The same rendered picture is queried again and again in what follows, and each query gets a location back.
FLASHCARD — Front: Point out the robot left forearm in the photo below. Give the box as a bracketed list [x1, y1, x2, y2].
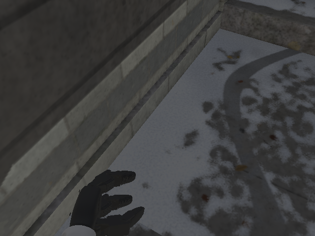
[61, 225, 96, 236]

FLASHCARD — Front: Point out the left robot hand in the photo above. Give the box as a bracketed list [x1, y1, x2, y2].
[69, 169, 145, 236]

